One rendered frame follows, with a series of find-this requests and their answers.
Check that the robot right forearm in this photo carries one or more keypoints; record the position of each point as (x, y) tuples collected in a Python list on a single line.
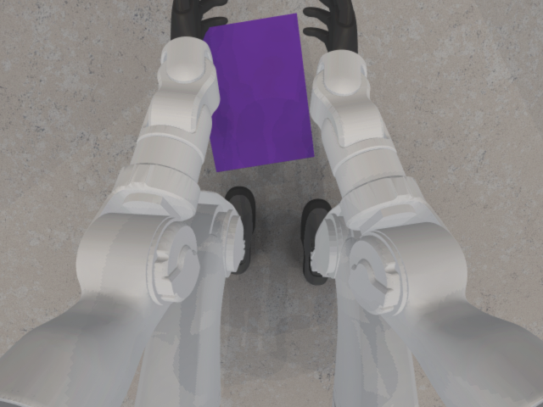
[(375, 191)]

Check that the right robot foot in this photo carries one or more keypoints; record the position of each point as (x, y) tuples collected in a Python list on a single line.
[(313, 214)]

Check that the right robot hand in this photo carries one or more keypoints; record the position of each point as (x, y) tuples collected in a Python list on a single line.
[(341, 24)]

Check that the robot left forearm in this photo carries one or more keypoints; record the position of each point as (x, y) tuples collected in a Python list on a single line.
[(162, 178)]

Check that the left robot upper arm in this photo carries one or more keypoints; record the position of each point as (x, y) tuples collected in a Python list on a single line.
[(131, 268)]

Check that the right robot upper arm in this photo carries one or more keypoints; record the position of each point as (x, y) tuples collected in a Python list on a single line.
[(415, 277)]

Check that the left robot thigh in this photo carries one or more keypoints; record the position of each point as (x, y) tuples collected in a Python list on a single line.
[(182, 363)]

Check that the carton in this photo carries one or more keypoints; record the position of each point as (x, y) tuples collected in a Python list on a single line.
[(263, 116)]

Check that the left robot hand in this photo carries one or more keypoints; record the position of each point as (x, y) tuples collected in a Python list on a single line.
[(186, 17)]

